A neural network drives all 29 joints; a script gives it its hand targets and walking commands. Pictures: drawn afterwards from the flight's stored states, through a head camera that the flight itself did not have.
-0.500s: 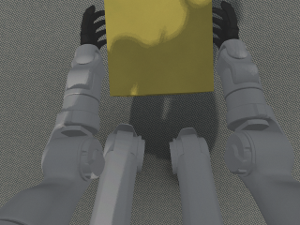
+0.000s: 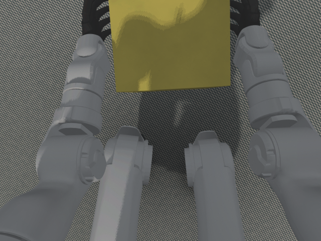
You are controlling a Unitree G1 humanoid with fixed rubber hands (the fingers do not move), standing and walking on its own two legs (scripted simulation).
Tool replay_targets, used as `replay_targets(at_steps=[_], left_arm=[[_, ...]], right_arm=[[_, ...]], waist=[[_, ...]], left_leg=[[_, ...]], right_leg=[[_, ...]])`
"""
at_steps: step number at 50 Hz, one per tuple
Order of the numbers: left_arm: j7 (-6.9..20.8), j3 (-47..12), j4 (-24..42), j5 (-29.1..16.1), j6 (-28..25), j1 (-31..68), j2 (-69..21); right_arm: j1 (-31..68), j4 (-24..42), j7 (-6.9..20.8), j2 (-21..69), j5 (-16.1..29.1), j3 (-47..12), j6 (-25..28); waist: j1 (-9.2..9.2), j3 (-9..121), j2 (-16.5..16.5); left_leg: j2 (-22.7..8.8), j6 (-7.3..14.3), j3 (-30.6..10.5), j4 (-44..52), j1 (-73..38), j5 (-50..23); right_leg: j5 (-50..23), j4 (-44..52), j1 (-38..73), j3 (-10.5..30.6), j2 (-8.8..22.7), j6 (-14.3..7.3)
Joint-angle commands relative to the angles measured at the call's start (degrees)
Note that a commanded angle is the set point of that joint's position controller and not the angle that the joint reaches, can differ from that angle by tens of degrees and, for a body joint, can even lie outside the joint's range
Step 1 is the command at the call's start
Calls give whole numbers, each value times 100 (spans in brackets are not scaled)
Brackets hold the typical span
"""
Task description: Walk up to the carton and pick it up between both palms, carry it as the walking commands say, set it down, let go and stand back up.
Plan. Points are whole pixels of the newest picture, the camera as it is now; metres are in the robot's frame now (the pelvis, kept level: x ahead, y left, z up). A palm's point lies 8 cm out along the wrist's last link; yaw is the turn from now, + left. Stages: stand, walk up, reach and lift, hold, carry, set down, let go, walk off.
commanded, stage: set down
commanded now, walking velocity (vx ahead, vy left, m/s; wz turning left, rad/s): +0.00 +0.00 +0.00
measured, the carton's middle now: (168, 30) +0.54 +0.02 -0.23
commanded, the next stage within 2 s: none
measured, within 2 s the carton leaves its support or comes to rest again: rests again in 0.76 s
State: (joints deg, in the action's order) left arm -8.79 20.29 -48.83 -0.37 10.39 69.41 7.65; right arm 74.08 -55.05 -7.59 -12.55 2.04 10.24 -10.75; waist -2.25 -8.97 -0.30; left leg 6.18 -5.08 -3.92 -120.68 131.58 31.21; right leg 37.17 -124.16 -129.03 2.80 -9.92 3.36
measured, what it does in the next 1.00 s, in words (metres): stands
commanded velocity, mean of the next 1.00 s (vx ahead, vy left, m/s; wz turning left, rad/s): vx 0.00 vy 0.00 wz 0.00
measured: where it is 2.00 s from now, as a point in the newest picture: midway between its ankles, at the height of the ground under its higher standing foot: (166, 177)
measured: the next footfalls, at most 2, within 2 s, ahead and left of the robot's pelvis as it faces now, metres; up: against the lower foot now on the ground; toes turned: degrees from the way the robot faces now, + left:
none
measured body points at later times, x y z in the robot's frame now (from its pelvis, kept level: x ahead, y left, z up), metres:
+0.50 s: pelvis -0.01 +0.00 -0.01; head +0.35 +0.00 +0.27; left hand +0.51 +0.17 -0.17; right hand +0.54 -0.14 -0.18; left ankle +0.11 +0.13 -0.35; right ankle +0.09 -0.11 -0.35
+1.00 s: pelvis -0.01 +0.00 -0.02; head +0.35 -0.01 +0.26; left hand +0.52 +0.18 -0.18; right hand +0.53 -0.13 -0.19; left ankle +0.11 +0.13 -0.35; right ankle +0.09 -0.11 -0.35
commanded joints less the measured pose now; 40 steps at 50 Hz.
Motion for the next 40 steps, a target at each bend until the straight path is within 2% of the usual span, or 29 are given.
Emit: replay_targets(at_steps=[1,7,15,40], left_arm=[[1484,-2377,656,-432,-192,3656,-4851],[1551,-2184,518,-321,-189,3774,-4734],[1559,-2117,446,-317,-227,3988,-4653],[1661,-1861,-100,-362,-354,3665,-4626]], right_arm=[[3442,975,1348,5391,467,-1933,301],[3441,655,1384,5216,314,-1640,319],[3684,627,1439,5017,302,-1576,388],[3603,466,1502,4728,247,-1555,547]], waist=[[-156,6935,405],[-114,6409,298],[-75,6125,243],[-11,5396,349]], left_leg=[[121,296,867,436,-3784,-2544],[92,296,840,433,-3528,-2247],[83,309,787,378,-3497,-2126],[77,360,702,149,-3032,-2217]], right_leg=[[-2552,1170,2971,-532,78,-120],[-2252,1151,2631,-511,93,-187],[-2094,1070,2425,-516,125,-239],[-2275,886,2234,-405,213,-264]])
